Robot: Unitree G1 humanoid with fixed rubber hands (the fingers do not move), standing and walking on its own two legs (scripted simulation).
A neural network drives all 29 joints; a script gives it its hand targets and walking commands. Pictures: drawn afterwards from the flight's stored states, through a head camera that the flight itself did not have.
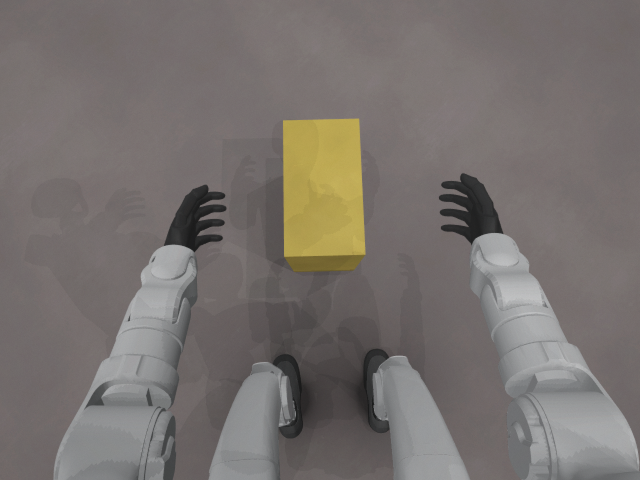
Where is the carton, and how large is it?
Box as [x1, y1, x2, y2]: [283, 119, 365, 271]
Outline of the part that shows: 358,119 283,120 284,256 294,271 353,270 365,254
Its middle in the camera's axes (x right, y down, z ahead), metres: +0.00 -0.09 +0.97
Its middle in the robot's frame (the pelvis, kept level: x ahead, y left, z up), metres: +0.55 +0.01 -0.56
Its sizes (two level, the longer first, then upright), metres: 0.300 0.166 0.300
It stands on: the floor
